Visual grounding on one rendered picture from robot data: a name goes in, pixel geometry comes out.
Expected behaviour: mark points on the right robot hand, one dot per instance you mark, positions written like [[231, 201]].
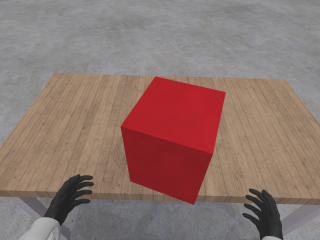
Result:
[[269, 223]]

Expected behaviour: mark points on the left robot hand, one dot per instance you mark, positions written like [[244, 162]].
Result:
[[64, 200]]

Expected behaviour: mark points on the robot left forearm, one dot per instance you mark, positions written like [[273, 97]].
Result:
[[44, 228]]

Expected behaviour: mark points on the table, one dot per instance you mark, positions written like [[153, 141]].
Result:
[[267, 139]]

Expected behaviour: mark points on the carton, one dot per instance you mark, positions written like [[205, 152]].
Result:
[[169, 137]]

